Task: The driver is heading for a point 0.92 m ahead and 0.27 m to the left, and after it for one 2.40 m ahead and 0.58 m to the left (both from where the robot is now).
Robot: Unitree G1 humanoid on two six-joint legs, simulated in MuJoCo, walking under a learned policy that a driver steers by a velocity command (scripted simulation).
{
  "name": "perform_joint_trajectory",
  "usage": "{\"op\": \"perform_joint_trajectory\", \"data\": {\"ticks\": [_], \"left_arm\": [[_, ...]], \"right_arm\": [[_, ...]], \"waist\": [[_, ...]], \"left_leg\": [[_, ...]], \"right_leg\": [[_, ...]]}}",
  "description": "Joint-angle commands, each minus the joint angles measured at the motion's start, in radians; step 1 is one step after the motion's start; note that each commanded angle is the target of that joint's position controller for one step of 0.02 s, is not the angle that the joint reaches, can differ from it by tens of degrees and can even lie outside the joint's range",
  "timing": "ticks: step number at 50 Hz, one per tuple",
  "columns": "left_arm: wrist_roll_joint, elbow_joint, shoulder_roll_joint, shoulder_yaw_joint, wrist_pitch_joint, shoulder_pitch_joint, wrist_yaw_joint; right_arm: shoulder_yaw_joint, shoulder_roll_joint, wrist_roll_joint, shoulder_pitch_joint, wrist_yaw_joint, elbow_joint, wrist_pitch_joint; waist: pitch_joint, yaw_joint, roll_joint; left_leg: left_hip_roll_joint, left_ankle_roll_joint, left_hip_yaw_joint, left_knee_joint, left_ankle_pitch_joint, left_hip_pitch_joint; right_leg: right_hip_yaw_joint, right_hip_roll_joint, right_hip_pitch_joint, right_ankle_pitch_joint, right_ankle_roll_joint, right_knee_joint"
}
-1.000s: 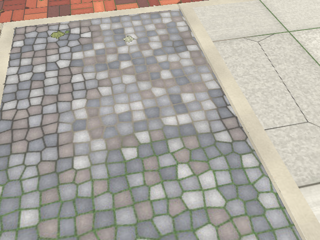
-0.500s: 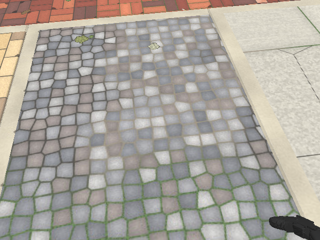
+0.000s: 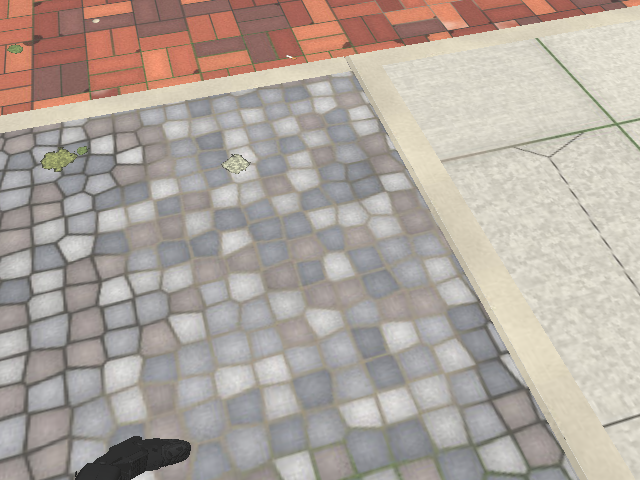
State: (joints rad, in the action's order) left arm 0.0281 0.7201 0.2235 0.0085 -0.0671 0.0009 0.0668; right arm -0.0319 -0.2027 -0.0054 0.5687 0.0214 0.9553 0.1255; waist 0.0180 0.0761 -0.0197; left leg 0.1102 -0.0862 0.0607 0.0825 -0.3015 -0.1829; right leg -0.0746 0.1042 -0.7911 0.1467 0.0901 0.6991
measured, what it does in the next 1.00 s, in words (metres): walks ahead, turning left: right foot, then left foot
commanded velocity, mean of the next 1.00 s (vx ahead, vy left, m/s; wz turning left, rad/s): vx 1.00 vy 0.00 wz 0.62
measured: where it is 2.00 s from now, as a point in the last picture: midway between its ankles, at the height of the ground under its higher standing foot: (116, 98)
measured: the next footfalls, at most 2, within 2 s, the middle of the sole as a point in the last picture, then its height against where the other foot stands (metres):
right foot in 0.12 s outside the picture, level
left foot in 0.58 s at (268, 356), level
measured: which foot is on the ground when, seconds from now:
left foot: down 0.00-0.10, up 0.12-0.56, down 0.58-1.00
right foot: up 0.00-0.10, down 0.12-0.58, up 0.60-1.00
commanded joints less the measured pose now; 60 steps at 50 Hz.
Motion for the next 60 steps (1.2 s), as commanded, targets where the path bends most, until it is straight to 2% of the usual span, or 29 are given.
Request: {"op": "perform_joint_trajectory", "data": {"ticks": [1, 3, 5, 6, 7, 8, 9, 11, 13, 17, 19, 23, 25, 27, 29, 30, 31, 32, 34, 37, 41, 46, 48, 50, 51, 52, 53, 55, 60], "left_arm": [[-0.007, -0.066, 0.056, 0.002, -0.012, -0.106, -0.007], [-0.004, -0.051, 0.095, 0.014, -0.009, -0.039, -0.024], [-0.008, 0.049, 0.167, 0.048, -0.008, 0.296, -0.051], [0.009, 0.102, 0.217, 0.071, -0.006, 0.492, -0.07], [0.047, 0.109, 0.316, 0.103, -0.007, 0.535, -0.081], [0.025, 0.108, 0.254, 0.099, -0.007, 0.503, -0.057], [0.017, 0.117, 0.201, 0.091, -0.017, 0.394, -0.053], [0.019, 0.129, 0.105, 0.071, -0.037, 0.307, -0.049], [0.008, 0.165, 0.052, 0.05, -0.055, 0.32, -0.052], [-0.012, 0.198, 0.073, 0.05, -0.089, 0.344, -0.04], [-0.011, 0.205, 0.063, 0.042, -0.094, 0.357, -0.038], [-0.023, 0.228, 0.118, 0.035, -0.098, 0.446, -0.07], [-0.02, 0.207, 0.174, 0.04, -0.084, 0.451, -0.102], [-0.005, 0.182, 0.243, 0.062, -0.047, 0.401, -0.127], [0.014, 0.148, 0.263, 0.081, -0.016, 0.276, -0.115], [0.029, 0.098, 0.104, 0.044, -0.037, 0.24, -0.09], [-0.017, -0.014, 0.081, 0.026, -0.057, 0.316, -0.079], [-0.006, -0.026, 0.117, 0.015, -0.081, 0.247, -0.077], [0.014, -0.031, 0.133, 0.016, -0.084, 0.186, -0.071], [0.055, -0.039, 0.107, 0.002, -0.014, 0.191, -0.061], [0.026, -0.144, 0.083, -0.019, -0.004, -0.04, -0.045], [0.002, -0.202, 0.11, -0.018, -0.015, -0.136, -0.048], [0.001, -0.179, 0.163, 0.002, -0.021, -0.031, -0.061], [0.0, -0.079, 0.243, 0.046, -0.028, 0.332, -0.087], [0.02, -0.034, 0.295, 0.07, -0.031, 0.547, -0.106], [0.04, -0.008, 0.392, 0.093, -0.031, 0.518, -0.095], [0.024, -0.025, 0.311, 0.097, -0.02, 0.419, -0.073], [0.008, -0.004, 0.174, 0.073, -0.021, 0.346, -0.058], [-0.016, 0.099, 0.153, 0.062, -0.036, 0.441, -0.063]], "right_arm": [[-0.021, -0.166, 0.001, -0.015, -0.015, -0.036, 0.018], [-0.027, -0.216, 0.023, -0.009, -0.033, -0.017, 0.0], [-0.038, -0.257, 0.051, -0.053, -0.052, -0.01, -0.033], [-0.036, -0.237, 0.052, -0.092, -0.052, -0.025, -0.037], [0.002, -0.056, 0.012, 0.012, -0.021, -0.071, -0.028], [-0.005, -0.111, -0.011, -0.01, -0.019, -0.074, -0.008], [-0.012, -0.139, -0.016, -0.157, -0.028, -0.113, -0.006], [-0.005, -0.118, 0.0, -0.213, -0.015, -0.114, -0.017], [0.003, -0.073, 0.03, -0.175, 0.01, -0.111, -0.058], [0.01, -0.058, 0.028, -0.357, 0.031, -0.186, -0.091], [0.009, -0.068, 0.012, -0.423, 0.034, -0.194, -0.088], [0.023, -0.066, 0.02, -0.57, 0.05, -0.252, -0.068], [0.015, -0.098, 0.019, -0.51, 0.054, -0.226, -0.069], [-0.009, -0.167, 0.028, -0.294, 0.046, -0.173, -0.069], [-0.07, -0.262, 0.015, 0.086, 0.01, -0.06, -0.078], [-0.09, -0.315, 0.0, -0.012, -0.007, -0.058, -0.094], [-0.109, -0.401, 0.031, -0.07, -0.007, -0.096, -0.104], [-0.107, -0.337, 0.034, -0.098, -0.015, -0.121, -0.106], [-0.08, -0.226, 0.027, -0.164, -0.023, -0.103, -0.094], [-0.06, -0.2, 0.007, -0.212, -0.027, -0.125, -0.051], [-0.075, -0.238, 0.004, -0.173, -0.016, -0.134, -0.029], [-0.094, -0.267, 0.0, -0.101, -0.01, -0.132, -0.038], [-0.101, -0.299, 0.004, -0.143, -0.018, -0.147, -0.038], [-0.1, -0.329, 0.024, -0.197, -0.013, -0.143, -0.027], [-0.073, -0.228, 0.034, -0.211, -0.015, -0.156, -0.014], [-0.035, -0.087, -0.024, -0.04, -0.003, -0.195, -0.008], [-0.023, -0.15, 0.009, -0.065, -0.014, -0.166, -0.018], [-0.023, -0.184, 0.045, -0.304, -0.002, -0.214, -0.021], [0.018, -0.129, 0.089, -0.455, 0.019, -0.35, -0.041]], "waist": [[0.118, -0.047, 0.051], [0.026, -0.094, 0.12], [-0.15, -0.252, 0.156], [-0.244, -0.332, 0.134], [-0.366, -0.216, -0.166], [-0.427, -0.221, -0.134], [-0.201, -0.184, -0.06], [-0.037, -0.113, 0.063], [0.021, -0.05, 0.005], [0.128, -0.042, -0.008], [0.126, -0.062, 0.01], [0.147, -0.08, 0.001], [0.061, -0.044, -0.054], [-0.045, 0.084, -0.102], [-0.192, 0.26, -0.042], [-0.106, 0.126, 0.248], [-0.302, 0.025, 0.291], [-0.251, 0.047, 0.092], [-0.021, -0.053, -0.095], [0.052, -0.128, -0.106], [0.099, -0.051, -0.016], [0.034, 0.031, 0.074], [-0.038, -0.025, 0.079], [-0.226, -0.222, 0.073], [-0.33, -0.299, 0.004], [-0.459, -0.141, -0.438], [-0.345, -0.14, -0.278], [-0.112, -0.148, 0.007], [0.01, -0.063, -0.056]], "left_leg": [[-0.255, -0.049, -0.035, -0.051, 0.88, 0.14], [-0.289, -0.032, -0.027, 0.141, 1.28, 0.001], [-0.309, -0.032, -0.016, 0.568, 1.344, 0.015], [-0.277, -0.041, -0.01, 0.872, 1.099, 0.218], [-0.105, -0.009, -0.022, 1.331, 0.215, 0.681], [-0.038, -0.041, -0.162, 1.458, -0.136, 0.856], [-0.121, -0.06, -0.166, 1.415, 0.004, 0.933], [-0.194, -0.061, -0.162, 1.298, 0.082, 0.857], [-0.232, -0.037, -0.167, 1.247, 0.088, 0.786], [-0.248, -0.018, -0.1, 1.098, 0.261, 0.888], [-0.195, -0.028, -0.026, 0.983, 0.377, 0.874], [-0.142, -0.068, 0.116, 0.655, 0.503, 0.795], [-0.058, -0.091, 0.169, 0.624, 0.46, 0.71], [0.002, -0.123, 0.158, 0.588, 0.338, 0.482], [-0.033, -0.201, 0.004, 0.526, 0.212, 0.085], [-0.158, -0.23, -0.217, 0.597, 0.376, -0.036], [-0.324, -0.463, -0.715, 0.406, 0.171, -0.279], [-0.37, -0.435, -0.875, 0.193, -0.083, -0.223], [-0.305, -0.324, -0.725, 0.121, -0.058, 0.136], [-0.186, -0.284, -0.532, 0.098, 0.071, 0.46], [-0.085, -0.224, -0.422, 0.075, 0.298, 0.575], [-0.116, -0.15, -0.46, 0.18, 0.574, 0.328], [-0.115, -0.104, -0.472, 0.315, 0.765, 0.287], [-0.112, -0.073, -0.401, 0.695, 0.886, 0.292], [-0.072, -0.065, -0.334, 1.028, 0.636, 0.438], [0.097, 0.002, -0.225, 1.348, -0.122, 0.743], [0.013, -0.026, -0.23, 1.415, -0.102, 0.919], [-0.07, -0.019, -0.208, 1.313, -0.003, 0.935], [-0.172, 0.051, -0.158, 1.009, -0.081, 0.922]], "right_leg": [[-0.074, -0.088, 0.224, 0.028, 0.034, -0.128], [-0.093, -0.168, 0.315, -0.132, 0.057, -0.138], [-0.056, -0.198, 0.635, -0.264, 0.095, -0.173], [0.043, -0.096, 0.908, -0.384, 0.127, -0.14], [0.549, 0.231, 1.259, -0.656, 0.256, -0.152], [0.907, 0.291, 1.276, -0.821, 0.27, -0.37], [0.715, 0.243, 1.09, -0.785, 0.21, -0.43], [0.473, 0.19, 0.785, -0.594, 0.14, -0.5], [0.317, 0.144, 0.615, -0.53, 0.082, -0.563], [0.018, 0.057, 0.538, -0.219, -0.009, -0.635], [-0.117, -0.025, 0.566, -0.019, -0.05, -0.634], [-0.194, 0.033, 0.721, 0.431, -0.085, -0.617], [-0.221, 0.064, 0.858, 0.887, -0.107, -0.457], [-0.198, 0.114, 0.877, 1.045, -0.102, -0.144], [-0.175, 0.04, 0.669, 0.572, -0.069, 0.53], [-0.113, -0.144, 0.281, -0.569, -0.078, 0.9], [0.091, -0.174, -0.037, -0.665, -0.108, 1.08], [0.166, -0.122, -0.12, -0.582, -0.084, 0.992], [0.168, -0.036, -0.03, -0.495, -0.089, 0.753], [0.146, 0.028, 0.132, -0.511, -0.145, 0.557], [0.076, 0.01, 0.237, -0.191, -0.162, 0.154], [0.078, -0.073, 0.305, -0.053, -0.118, -0.128], [0.089, -0.122, 0.494, -0.13, -0.101, -0.198], [0.053, -0.106, 0.816, -0.237, -0.058, -0.161], [0.218, 0.043, 1.022, -0.527, -0.025, -0.125], [0.9, 0.321, 1.224, -0.7, 0.139, -0.36], [1.047, 0.291, 1.157, -0.881, 0.192, -0.424], [0.732, 0.183, 0.889, -0.679, 0.172, -0.424], [0.55, 0.072, 0.647, -0.376, 0.168, -0.487]]}}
